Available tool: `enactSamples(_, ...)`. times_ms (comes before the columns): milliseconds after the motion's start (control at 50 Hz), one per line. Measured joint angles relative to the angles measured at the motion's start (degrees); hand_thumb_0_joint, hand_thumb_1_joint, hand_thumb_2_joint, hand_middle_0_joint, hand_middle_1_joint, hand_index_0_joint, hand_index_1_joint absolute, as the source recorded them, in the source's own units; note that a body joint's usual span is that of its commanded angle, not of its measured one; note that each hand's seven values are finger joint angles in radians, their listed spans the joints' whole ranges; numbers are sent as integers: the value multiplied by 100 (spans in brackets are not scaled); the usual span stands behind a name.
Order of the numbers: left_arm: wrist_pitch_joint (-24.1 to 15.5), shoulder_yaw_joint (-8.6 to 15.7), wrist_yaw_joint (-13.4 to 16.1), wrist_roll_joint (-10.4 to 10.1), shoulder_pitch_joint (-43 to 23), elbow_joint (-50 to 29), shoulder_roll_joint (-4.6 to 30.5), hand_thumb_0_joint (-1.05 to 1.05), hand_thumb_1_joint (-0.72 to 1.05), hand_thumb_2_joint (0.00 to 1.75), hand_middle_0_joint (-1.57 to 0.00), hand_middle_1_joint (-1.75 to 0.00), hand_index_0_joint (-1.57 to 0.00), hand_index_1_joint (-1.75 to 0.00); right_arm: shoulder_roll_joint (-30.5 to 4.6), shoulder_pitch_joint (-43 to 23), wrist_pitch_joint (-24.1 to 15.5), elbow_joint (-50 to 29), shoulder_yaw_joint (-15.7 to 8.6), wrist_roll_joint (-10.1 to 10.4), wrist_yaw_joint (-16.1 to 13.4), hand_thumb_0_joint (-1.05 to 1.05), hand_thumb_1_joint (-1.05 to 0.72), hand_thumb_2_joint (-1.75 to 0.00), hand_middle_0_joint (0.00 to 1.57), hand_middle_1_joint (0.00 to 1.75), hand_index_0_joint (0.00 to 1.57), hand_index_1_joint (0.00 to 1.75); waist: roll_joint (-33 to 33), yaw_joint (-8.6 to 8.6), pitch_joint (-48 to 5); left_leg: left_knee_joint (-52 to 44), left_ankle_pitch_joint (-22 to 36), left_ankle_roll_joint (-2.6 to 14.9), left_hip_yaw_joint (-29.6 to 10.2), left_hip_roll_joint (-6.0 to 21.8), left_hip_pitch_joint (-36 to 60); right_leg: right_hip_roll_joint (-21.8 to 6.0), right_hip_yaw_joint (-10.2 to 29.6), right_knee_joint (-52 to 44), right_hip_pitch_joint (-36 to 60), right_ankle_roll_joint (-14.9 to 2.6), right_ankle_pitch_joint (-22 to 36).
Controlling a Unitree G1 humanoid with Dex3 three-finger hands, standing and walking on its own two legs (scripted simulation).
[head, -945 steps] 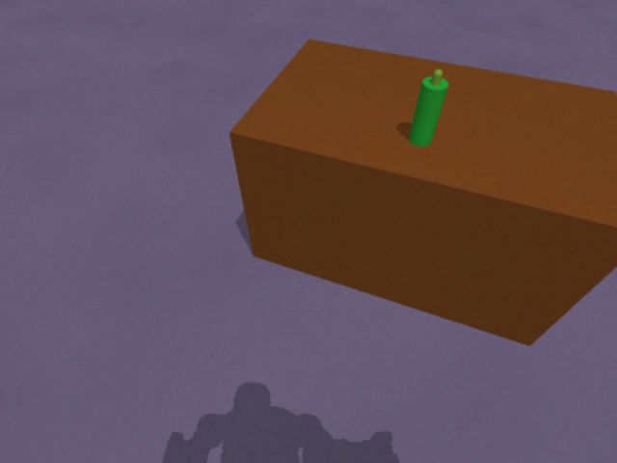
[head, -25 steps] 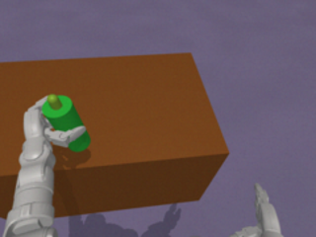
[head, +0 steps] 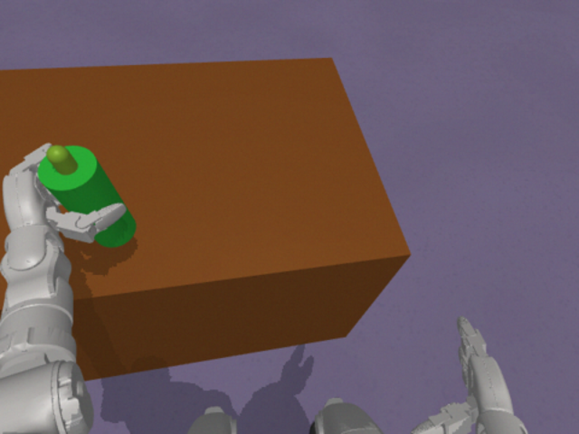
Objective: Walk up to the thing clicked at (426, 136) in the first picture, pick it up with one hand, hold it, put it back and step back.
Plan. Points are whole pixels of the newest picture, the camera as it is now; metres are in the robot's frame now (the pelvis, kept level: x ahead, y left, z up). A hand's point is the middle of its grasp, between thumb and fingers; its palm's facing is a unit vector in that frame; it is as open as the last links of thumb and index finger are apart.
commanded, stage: crouch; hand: left
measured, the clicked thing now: (90, 196) +0.42 +0.24 +0.06
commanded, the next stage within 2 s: lower in 0.38 s
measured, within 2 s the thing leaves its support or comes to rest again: rests again in 1.60 s
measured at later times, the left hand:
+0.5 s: hand (83, 187) +0.45 +0.27 +0.04, palm faces +0.29 -0.96 -0.02, open 9.8 cm
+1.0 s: hand (94, 204) +0.46 +0.27 -0.02, palm faces +0.30 -0.95 -0.02, open 9.8 cm
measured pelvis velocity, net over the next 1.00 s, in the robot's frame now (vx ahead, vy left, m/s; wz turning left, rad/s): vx -0.01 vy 0.00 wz -0.01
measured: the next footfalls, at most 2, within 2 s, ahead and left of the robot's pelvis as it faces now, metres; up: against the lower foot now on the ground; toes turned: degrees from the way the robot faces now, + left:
none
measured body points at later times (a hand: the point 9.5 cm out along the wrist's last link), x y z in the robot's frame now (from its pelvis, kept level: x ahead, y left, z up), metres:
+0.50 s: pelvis +0.00 +0.01 -0.02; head +0.09 +0.04 +0.42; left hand +0.43 +0.32 +0.04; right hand +0.16 -0.25 -0.05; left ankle +0.03 +0.12 -0.70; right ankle +0.03 -0.15 -0.70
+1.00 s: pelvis -0.01 +0.00 -0.05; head +0.11 +0.05 +0.39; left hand +0.44 +0.32 -0.01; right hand +0.15 -0.26 -0.05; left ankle +0.03 +0.12 -0.70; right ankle +0.03 -0.15 -0.70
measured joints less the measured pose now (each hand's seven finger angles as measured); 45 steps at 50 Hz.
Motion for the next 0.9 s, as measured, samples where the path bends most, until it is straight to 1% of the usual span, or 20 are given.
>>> enactSamples(260, -171, 112, -75, 73, -335, 310, 244, -8, -61, 104, -79, -124, -92, -130, 0, 230, 115, -625, 109, -29, 68, -1, 53, -5, 6, 5, 6, 5, -23, -110, -98, 430, -167, 17, -54, 18, -525, 19, -33, 354, -477, 15, -135)
enactSamples(440, -213, 197, -147, 110, -381, 392, 316, -8, -61, 103, -79, -123, -92, -129, -4, 359, 209, -917, 171, -54, 116, -1, 53, -5, 6, 5, 6, 5, -3, -162, -178, 623, -272, 25, -59, 37, -758, 37, -29, 505, -696, 27, -213)
enactSamples(540, -246, 289, -170, 126, -420, 461, 356, -8, -61, 102, -79, -123, -92, -129, 4, 379, 256, -1050, 186, -75, 144, -1, 53, -5, 6, 5, 6, 5, -12, -197, -196, 719, -315, 27, -73, 42, -857, 43, -38, 588, -786, 30, -250)
enactSamples(760, -522, 453, -298, 181, -563, 827, 556, -7, -60, 100, -80, -122, -92, -128, -41, 406, 305, -1315, 248, -149, 229, -1, 53, -5, 6, 5, 6, 5, -35, -311, -199, 1087, -398, 15, -131, 64, -1380, 69, -73, 936, -1289, 14, -330)
enactSamples(900, -696, 587, -288, 239, -616, 900, 625, -7, -60, 100, -80, -122, -92, -128, -72, 416, 337, -1543, 278, -184, 239, -1, 53, -5, 6, 5, 6, 5, -63, -418, -199, 1373, -474, 0, -187, 67, -1729, 75, -111, 1227, -1627, -1, -420)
